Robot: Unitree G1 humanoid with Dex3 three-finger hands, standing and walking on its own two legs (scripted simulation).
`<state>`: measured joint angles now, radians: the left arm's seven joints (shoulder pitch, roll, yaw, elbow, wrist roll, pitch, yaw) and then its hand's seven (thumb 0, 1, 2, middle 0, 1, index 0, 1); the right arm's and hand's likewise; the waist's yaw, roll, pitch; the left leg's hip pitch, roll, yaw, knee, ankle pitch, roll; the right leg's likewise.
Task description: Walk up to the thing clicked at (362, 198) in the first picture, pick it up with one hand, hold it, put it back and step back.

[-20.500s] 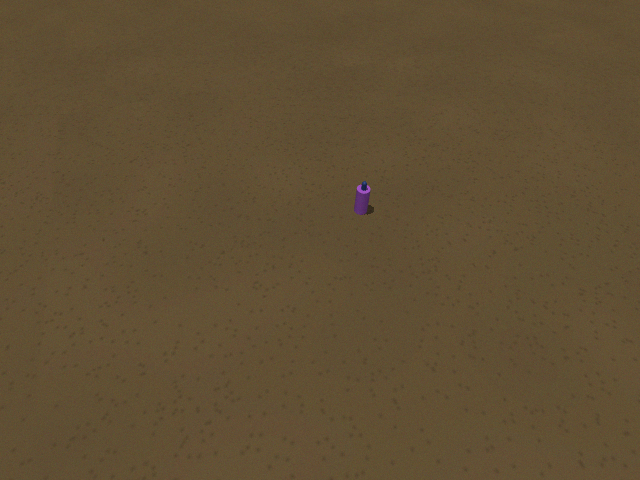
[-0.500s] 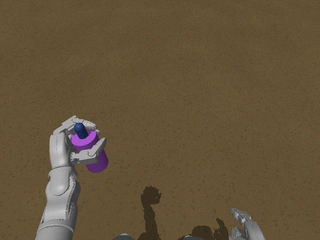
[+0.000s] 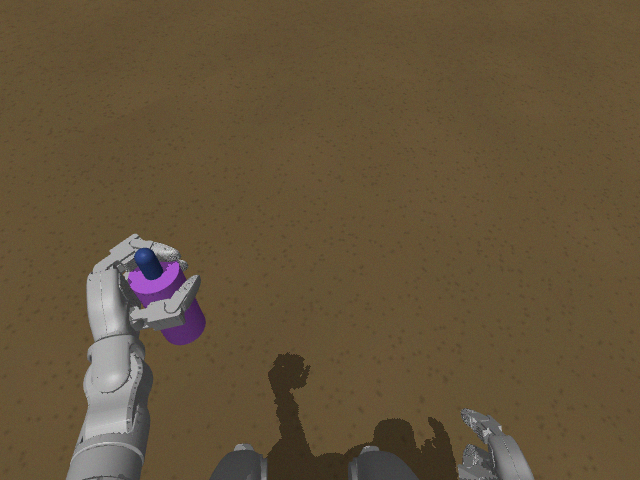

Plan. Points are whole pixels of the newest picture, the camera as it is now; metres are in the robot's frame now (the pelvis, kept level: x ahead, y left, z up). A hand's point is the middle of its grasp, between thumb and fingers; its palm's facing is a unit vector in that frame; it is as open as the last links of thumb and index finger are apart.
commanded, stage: crouch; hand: left
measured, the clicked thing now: (165, 293) +0.35 +0.19 +0.00
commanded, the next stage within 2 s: lower in 1.62 s
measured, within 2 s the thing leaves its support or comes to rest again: neither
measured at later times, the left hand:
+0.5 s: hand (183, 339) +0.36 +0.22 -0.21, palm faces +0.31 -0.95 -0.02, open 6.7 cm
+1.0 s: hand (194, 366) +0.37 +0.24 -0.39, palm faces +0.31 -0.95 -0.02, open 6.7 cm
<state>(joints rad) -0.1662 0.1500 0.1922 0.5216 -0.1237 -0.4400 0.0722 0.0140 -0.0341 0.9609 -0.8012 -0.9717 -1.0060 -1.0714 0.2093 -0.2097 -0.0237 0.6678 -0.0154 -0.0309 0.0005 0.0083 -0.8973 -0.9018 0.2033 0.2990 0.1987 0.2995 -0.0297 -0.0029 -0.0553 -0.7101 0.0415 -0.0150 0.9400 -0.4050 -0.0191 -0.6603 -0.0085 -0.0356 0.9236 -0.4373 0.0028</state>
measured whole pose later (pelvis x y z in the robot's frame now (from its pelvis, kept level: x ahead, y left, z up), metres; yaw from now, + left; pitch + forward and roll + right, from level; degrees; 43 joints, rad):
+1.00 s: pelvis -0.08 +0.00 -0.36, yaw -6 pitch +30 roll -4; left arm -0.62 0.41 0.55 1.10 -0.11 -0.81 -0.08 0.01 -0.04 0.96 -0.81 -0.96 -1.01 -1.06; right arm 0.07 -0.26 0.05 0.76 -0.12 0.01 0.09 0.00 -0.90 -0.90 0.20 0.30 0.20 0.30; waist -0.11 -0.04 -0.09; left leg -2.17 0.05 -0.12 2.28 -0.64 -0.03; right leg -2.10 0.02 -0.07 2.26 -0.69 0.00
